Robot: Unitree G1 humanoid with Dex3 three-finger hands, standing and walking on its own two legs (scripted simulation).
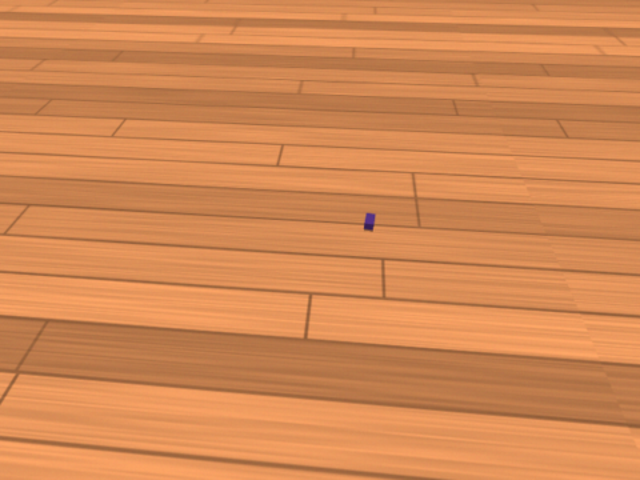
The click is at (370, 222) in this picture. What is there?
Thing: small brick
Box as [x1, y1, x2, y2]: [364, 213, 375, 229]
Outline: 366,213 364,228 372,229 375,214
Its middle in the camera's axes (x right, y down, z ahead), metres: +0.24 -0.11 +1.77
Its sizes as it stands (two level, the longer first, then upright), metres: 0.070 0.041 0.035
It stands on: the floor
